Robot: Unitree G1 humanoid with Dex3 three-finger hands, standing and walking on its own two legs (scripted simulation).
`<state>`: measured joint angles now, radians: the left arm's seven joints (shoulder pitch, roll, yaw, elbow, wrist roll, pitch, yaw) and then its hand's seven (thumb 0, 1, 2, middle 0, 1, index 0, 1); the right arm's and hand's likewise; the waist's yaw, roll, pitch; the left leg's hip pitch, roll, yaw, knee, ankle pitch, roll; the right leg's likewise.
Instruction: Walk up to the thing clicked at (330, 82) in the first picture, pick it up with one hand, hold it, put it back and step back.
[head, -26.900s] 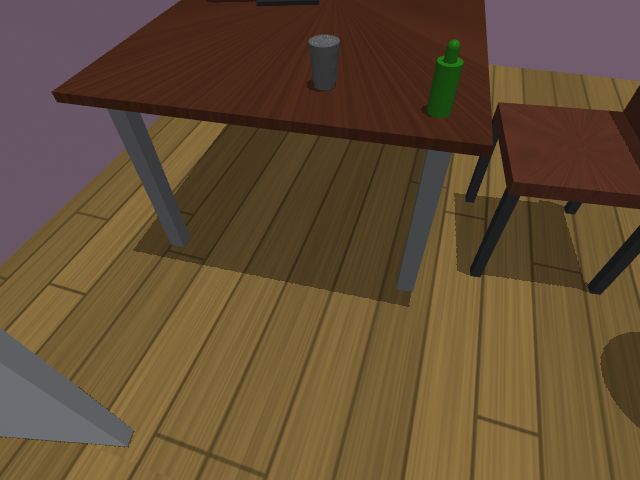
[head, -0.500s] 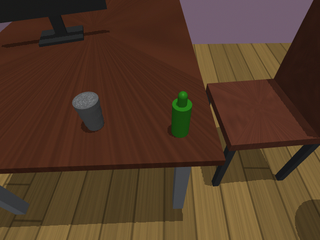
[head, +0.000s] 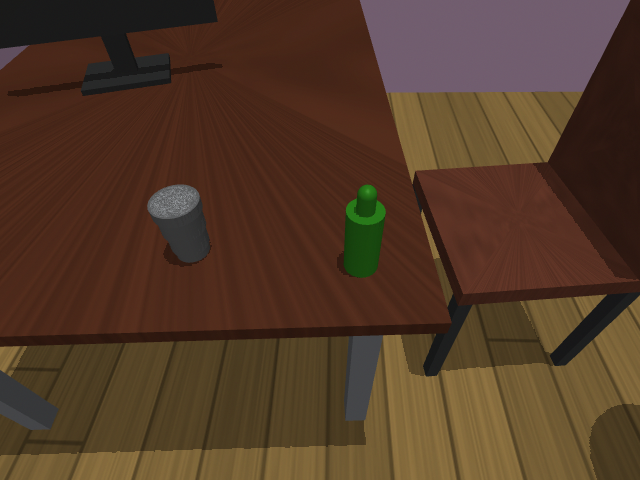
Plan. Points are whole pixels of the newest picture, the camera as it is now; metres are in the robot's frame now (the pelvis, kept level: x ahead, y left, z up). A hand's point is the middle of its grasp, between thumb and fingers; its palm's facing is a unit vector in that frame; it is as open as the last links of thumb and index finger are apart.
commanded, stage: stand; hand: left
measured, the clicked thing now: (184, 227) +0.50 +0.25 +0.01
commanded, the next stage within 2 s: none
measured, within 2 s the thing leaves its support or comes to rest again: neither
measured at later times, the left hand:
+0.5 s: hand out of the picture +0.06 +0.26 -0.16, palm faces -0.04 -0.94 -0.35, open 7.5 cm
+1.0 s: hand out of the picture +0.06 +0.26 -0.16, palm faces -0.04 -0.94 -0.35, open 7.4 cm
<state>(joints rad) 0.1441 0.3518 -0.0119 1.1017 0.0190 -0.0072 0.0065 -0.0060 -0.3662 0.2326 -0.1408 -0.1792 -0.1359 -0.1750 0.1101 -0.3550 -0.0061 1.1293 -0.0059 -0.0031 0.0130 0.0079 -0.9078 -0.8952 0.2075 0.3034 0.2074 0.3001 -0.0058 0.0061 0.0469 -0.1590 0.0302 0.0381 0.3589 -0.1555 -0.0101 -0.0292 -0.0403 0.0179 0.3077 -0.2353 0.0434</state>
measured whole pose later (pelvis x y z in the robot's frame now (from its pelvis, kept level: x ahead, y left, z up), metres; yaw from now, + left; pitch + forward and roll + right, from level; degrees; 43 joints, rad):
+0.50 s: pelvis +0.00 +0.00 +0.00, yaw +0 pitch -2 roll +0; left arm 0.16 0.35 -0.01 1.10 0.02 -0.01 0.00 0.00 0.87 0.89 -0.21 -0.30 -0.20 -0.30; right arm 0.12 -0.35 -0.01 1.13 -0.01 0.00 0.01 0.01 -0.91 -0.89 0.21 0.30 0.21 0.30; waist -0.01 0.00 0.06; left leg -0.17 0.02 0.03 0.36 -0.15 0.00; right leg -0.03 -0.05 0.01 0.30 -0.23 0.05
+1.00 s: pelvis +0.01 +0.01 +0.00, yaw +1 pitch -2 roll +0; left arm 0.16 0.35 0.00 1.09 0.02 -0.01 0.00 0.00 0.91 0.90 -0.21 -0.30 -0.20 -0.30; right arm 0.11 -0.35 -0.01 1.13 0.00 -0.01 0.01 0.01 -0.91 -0.89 0.21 0.30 0.21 0.30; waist 0.00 0.00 0.06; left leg -0.17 0.02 0.03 0.36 -0.16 0.00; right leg -0.03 -0.05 0.01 0.30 -0.24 0.05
